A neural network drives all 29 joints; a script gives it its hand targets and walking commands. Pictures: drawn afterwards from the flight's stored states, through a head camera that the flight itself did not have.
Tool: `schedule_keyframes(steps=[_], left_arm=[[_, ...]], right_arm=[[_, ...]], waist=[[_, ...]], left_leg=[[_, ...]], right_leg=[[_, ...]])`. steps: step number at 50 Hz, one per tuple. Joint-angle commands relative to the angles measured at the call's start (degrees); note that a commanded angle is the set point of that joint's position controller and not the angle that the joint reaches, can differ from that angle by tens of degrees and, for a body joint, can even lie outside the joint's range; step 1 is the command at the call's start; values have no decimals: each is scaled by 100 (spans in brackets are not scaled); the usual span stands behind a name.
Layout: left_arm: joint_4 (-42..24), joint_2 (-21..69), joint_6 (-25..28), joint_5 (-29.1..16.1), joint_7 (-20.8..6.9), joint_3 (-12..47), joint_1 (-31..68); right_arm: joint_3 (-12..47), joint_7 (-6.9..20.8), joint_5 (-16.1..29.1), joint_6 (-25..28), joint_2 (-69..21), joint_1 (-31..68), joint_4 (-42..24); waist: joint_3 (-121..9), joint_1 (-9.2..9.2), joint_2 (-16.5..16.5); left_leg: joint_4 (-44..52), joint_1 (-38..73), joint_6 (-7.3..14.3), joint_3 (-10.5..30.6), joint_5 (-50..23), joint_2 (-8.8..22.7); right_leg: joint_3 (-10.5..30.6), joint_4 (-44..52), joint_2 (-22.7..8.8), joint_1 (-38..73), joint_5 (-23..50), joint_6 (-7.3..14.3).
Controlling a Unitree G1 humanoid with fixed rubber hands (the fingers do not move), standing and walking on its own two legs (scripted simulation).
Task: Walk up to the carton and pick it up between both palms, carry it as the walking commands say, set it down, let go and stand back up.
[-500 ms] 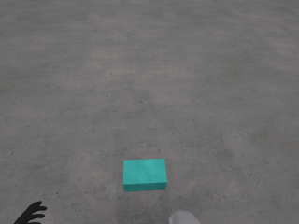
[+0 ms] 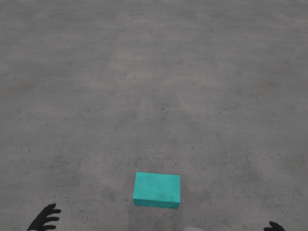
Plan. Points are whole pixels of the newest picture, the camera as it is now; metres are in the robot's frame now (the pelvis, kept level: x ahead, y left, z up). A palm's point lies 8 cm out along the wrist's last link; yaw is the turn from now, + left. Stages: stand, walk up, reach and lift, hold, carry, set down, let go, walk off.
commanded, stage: walk up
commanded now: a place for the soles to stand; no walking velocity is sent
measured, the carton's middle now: (156, 190) +0.41 +0.00 -0.69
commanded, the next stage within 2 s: reach and lift in 1.08 s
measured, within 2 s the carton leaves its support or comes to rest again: neither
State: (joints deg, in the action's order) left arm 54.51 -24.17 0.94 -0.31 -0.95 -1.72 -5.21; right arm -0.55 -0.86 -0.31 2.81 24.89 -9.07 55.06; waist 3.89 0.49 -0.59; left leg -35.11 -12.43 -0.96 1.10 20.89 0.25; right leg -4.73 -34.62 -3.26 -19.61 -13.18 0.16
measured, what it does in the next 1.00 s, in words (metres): stands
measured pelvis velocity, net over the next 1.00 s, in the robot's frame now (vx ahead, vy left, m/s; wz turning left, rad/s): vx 0.02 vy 0.02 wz -0.02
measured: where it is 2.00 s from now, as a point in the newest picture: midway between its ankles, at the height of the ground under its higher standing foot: outside the picture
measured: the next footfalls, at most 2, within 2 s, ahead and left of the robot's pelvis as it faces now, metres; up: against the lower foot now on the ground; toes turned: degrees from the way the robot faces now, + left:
none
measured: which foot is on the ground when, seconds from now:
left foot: down 0.00-1.00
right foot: down 0.00-1.00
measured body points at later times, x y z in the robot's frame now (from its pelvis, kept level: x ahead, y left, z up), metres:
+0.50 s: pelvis +0.01 +0.01 +0.02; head +0.01 +0.00 +0.47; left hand +0.11 +0.34 -0.09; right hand +0.13 -0.32 -0.10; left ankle -0.02 +0.13 -0.73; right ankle +0.06 -0.12 -0.73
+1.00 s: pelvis +0.02 +0.02 +0.02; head +0.03 +0.01 +0.47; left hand +0.13 +0.35 -0.09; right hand +0.12 -0.31 -0.10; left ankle -0.02 +0.13 -0.73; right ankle +0.06 -0.12 -0.73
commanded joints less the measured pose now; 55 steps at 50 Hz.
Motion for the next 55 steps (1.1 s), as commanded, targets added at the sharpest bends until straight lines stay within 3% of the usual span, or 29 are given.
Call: schedule_keyframes(steps=[1,16,17,21,26,39,54,55], left_arm=[[-119,-1017,104,-26,47,-154,390],[620,-850,58,3,31,-54,606],[634,-1059,148,-20,102,-79,428],[627,-1081,208,38,188,-85,460],[608,-1041,203,54,201,-73,406],[585,-1056,158,29,219,-73,281],[506,-1053,149,46,247,-93,232],[-1505,-192,-323,196,-53,-699,1366]], right_arm=[[-166,-6,39,12,990,104,-17],[-75,45,37,-52,945,1014,613],[-185,103,-73,-178,1075,995,574],[-212,195,-77,-302,909,899,574],[-237,224,-78,-310,927,829,525],[-275,205,-64,-308,955,632,403],[-322,204,-59,-371,928,643,195],[-820,301,-455,-644,317,1382,-1816]], waist=[[-786,-62,-35],[-622,58,117],[-616,74,390],[-571,-10,-69],[-540,4,-104],[-488,1,98],[-540,-31,92],[196,194,171]], left_leg=[[717,136,373,466,-1894,568],[1851,307,269,476,-1793,746],[1767,286,319,286,-1503,621],[1833,318,366,292,-1094,572],[1909,273,395,356,-1077,600],[1954,186,431,396,-1378,688],[1793,427,418,232,-1580,684],[1504,-1288,124,-150,-836,-20]], right_leg=[[839,798,-665,806,1409,329],[595,1664,-587,1357,978,61],[752,1708,-748,1351,997,78],[857,1818,-789,1166,546,104],[784,1756,-693,1144,391,90],[606,1399,-576,1295,1014,101],[633,1271,-585,1235,1516,137],[206,795,469,966,312,46]])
